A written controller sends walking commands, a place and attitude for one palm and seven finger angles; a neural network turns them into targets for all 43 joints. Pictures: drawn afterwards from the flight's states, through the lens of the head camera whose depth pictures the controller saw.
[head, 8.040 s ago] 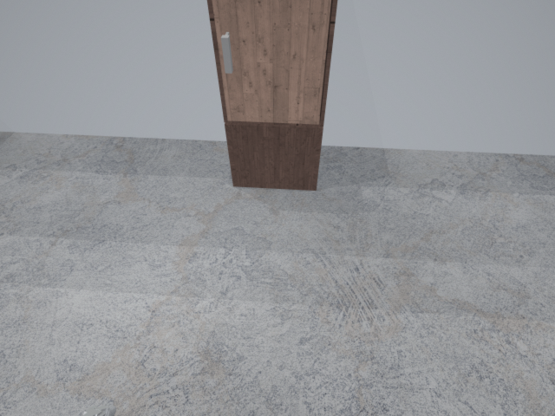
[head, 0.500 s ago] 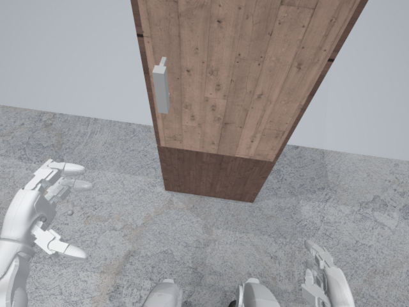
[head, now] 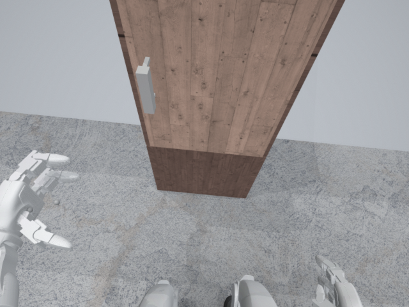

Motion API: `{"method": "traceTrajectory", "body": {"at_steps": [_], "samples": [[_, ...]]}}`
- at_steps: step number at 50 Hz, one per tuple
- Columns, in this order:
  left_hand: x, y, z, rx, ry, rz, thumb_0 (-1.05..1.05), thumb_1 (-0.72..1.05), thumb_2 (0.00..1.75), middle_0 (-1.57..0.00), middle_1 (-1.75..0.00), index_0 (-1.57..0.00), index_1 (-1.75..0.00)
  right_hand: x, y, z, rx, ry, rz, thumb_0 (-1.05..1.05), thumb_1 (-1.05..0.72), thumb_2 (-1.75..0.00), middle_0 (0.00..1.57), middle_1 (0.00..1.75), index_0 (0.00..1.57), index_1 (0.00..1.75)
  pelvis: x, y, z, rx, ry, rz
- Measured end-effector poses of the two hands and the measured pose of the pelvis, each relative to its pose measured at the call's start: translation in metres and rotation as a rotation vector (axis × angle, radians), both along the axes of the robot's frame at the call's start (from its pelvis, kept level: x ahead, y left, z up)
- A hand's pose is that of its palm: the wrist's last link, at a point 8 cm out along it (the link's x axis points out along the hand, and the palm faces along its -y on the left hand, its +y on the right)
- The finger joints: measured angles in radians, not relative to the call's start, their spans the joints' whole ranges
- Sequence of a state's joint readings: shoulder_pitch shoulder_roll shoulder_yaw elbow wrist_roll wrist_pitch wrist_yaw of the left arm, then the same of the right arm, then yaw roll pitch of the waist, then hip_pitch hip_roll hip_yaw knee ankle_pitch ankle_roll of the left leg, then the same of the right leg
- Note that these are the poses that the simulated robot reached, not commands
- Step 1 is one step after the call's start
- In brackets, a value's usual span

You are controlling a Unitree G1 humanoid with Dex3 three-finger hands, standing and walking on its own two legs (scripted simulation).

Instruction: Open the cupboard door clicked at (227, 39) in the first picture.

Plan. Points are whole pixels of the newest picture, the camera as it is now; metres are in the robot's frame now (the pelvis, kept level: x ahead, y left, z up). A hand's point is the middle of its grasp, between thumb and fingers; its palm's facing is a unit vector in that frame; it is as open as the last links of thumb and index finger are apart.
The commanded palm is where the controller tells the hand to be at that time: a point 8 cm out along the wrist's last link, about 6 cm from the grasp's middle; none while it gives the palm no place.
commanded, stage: raise the hand with hooked fingers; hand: left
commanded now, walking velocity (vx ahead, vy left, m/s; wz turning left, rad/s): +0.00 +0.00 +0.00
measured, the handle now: (148, 85) +0.59 +0.17 +0.04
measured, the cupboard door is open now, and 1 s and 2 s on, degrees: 0 0 0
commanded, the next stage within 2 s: move the hooked fingers beside the handle in 0.20 s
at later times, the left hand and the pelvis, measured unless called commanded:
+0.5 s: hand (61, 193) +0.30 +0.27 +0.05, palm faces -0.04 -1.00 -0.03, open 14.0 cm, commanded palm +0.30 +0.31 +0.05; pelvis -0.01 +0.00 -0.01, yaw +1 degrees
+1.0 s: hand (86, 150) +0.39 +0.25 +0.04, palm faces -0.06 -1.00 -0.02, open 14.0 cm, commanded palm +0.38 +0.30 +0.05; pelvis -0.01 +0.00 -0.01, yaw -1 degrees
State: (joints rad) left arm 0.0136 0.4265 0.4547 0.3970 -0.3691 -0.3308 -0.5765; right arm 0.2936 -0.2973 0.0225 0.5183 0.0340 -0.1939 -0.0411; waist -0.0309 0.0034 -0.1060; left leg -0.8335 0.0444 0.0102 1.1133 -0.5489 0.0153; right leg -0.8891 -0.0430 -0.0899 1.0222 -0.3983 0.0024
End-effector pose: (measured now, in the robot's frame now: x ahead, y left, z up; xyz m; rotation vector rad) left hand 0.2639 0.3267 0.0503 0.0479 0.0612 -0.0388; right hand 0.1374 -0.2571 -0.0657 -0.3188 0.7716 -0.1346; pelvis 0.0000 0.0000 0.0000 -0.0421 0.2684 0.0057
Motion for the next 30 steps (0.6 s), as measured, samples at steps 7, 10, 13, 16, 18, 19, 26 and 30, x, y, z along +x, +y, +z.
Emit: {"method": "traceTrajectory", "body": {"at_steps": [7, 10, 13, 16, 18, 19, 26, 30], "samples": [[-0.004, 0.003, 0.001, -0.003, -0.009, 0.011, -0.01, -0.50, 0.30, -0.31, -1.20, -0.30, -1.20, 0.003, 0.007, -0.002, 0.016, -0.009, 0.012, 0.01, -0.91, -0.90, 0.20, 0.30, 0.21, 0.30, -0.002, 0.000, 0.000, -0.001, -0.005, 0.004], [-0.005, 0.003, 0.002, 0.001, -0.006, 0.005, -0.01, -0.50, 0.30, -0.30, -1.20, -0.30, -1.20, 0.006, 0.010, -0.002, 0.022, -0.019, 0.021, 0.01, -0.91, -0.90, 0.21, 0.30, 0.21, 0.30, -0.003, 0.000, 0.000, -0.001, -0.008, 0.006], [-0.007, 0.003, 0.004, 0.002, -0.008, 0.004, -0.01, -0.50, 0.30, -0.31, -1.20, -0.30, -1.20, 0.008, 0.013, -0.001, 0.029, -0.029, 0.027, 0.01, -0.91, -0.90, 0.21, 0.30, 0.21, 0.30, -0.004, 0.001, 0.000, -0.001, -0.010, 0.006], [-0.008, 0.005, 0.004, -0.001, -0.011, 0.009, -0.01, -0.50, 0.30, -0.31, -1.20, -0.30, -1.20, 0.010, 0.014, -0.001, 0.030, -0.036, 0.033, 0.01, -0.91, -0.90, 0.21, 0.30, 0.21, 0.30, -0.004, 0.001, -0.001, 0.000, -0.012, 0.006], [-0.008, 0.005, 0.003, -0.005, -0.013, 0.012, -0.01, -0.50, 0.30, -0.31, -1.20, -0.30, -1.20, 0.011, 0.015, -0.001, 0.028, -0.039, 0.036, 0.01, -0.91, -0.90, 0.21, 0.30, 0.21, 0.30, -0.005, 0.001, -0.001, -0.001, -0.012, 0.009], [-0.007, 0.005, 0.003, -0.007, -0.014, 0.012, -0.01, -0.50, 0.30, -0.31, -1.20, -0.30, -1.20, 0.011, 0.015, -0.002, 0.025, -0.039, 0.039, 0.01, -0.91, -0.90, 0.21, 0.30, 0.21, 0.30, -0.006, 0.001, -0.001, -0.002, -0.012, 0.011], [0.023, -0.003, -0.003, -0.021, -0.020, -0.010, -0.01, -0.50, 0.30, -0.31, -1.20, -0.30, -1.20, 0.006, 0.011, -0.010, -0.001, -0.009, 0.035, 0.01, -0.91, -0.90, 0.21, 0.30, 0.21, 0.30, -0.010, 0.001, -0.006, -0.003, 0.000, 0.017], [0.045, -0.010, -0.001, -0.020, -0.025, -0.034, -0.01, -0.50, 0.30, -0.31, -1.20, -0.30, -1.20, -0.003, 0.008, -0.012, -0.002, 0.018, 0.007, 0.01, -0.91, -0.90, 0.21, 0.30, 0.21, 0.30, -0.010, 0.001, -0.006, -0.001, 0.011, 0.010]]}}
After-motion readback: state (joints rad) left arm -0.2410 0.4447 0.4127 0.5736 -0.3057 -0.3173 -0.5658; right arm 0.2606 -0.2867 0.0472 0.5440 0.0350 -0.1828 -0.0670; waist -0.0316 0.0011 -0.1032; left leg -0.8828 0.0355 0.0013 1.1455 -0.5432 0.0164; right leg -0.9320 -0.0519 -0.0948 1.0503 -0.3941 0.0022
